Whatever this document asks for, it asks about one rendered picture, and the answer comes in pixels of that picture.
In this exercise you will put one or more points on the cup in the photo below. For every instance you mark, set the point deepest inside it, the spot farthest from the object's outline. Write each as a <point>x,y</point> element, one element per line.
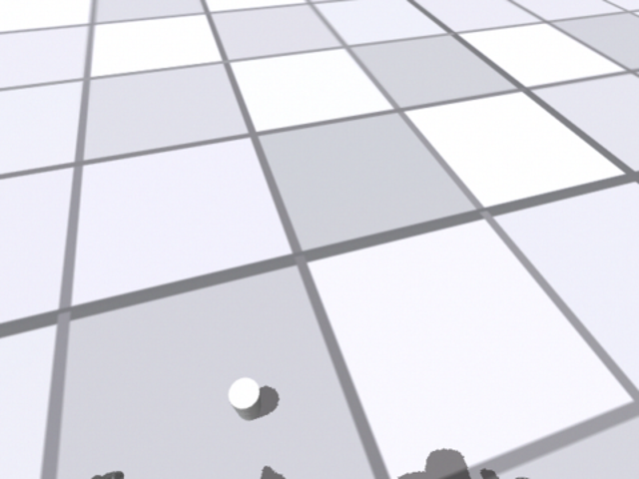
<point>245,397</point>

